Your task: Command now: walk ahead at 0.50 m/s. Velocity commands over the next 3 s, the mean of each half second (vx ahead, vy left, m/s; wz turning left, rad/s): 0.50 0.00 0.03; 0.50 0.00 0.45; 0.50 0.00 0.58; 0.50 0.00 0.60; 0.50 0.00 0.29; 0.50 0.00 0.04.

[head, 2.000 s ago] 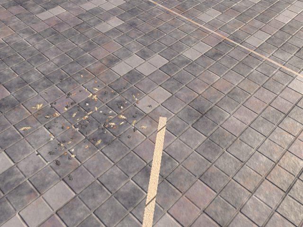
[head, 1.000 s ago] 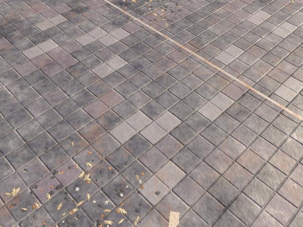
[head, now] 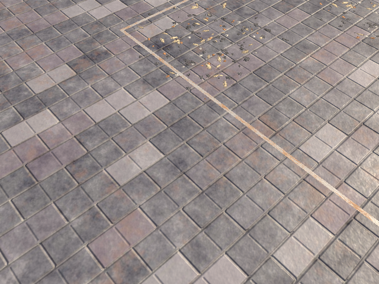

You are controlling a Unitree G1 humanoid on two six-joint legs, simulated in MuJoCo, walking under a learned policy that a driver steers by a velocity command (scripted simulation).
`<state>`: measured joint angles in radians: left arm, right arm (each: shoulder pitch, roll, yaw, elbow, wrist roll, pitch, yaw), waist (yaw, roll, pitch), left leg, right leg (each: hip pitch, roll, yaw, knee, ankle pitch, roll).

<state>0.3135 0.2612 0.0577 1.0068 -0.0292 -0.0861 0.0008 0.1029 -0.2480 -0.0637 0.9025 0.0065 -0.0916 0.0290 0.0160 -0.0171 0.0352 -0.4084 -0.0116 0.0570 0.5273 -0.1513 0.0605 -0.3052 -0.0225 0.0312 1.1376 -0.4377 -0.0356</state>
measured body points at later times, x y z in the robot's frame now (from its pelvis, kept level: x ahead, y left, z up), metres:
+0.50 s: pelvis +0.29 -0.05 -0.01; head +0.33 -0.06 +0.44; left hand +0.48 +0.20 -0.11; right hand +0.26 -0.32 -0.15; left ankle +0.10 +0.09 -0.68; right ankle +0.39 -0.15 -0.73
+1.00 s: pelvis +0.57 +0.01 -0.02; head +0.60 +0.03 +0.43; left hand +0.50 +0.28 -0.16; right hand +0.82 -0.18 -0.11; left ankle +0.66 +0.12 -0.73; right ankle +0.40 -0.15 -0.71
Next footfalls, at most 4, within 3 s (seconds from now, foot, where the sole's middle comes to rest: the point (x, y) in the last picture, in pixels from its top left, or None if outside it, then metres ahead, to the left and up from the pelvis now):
0.44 right None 0.43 -0.15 -0.77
0.98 left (160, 220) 0.69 0.13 -0.77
1.48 right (178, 146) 1.05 0.08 -0.77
2.00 left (90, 141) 1.06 0.47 -0.77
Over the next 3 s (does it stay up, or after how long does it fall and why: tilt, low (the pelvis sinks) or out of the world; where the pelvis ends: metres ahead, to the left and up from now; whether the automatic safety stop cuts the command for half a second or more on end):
stays up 1.36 0.76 0.00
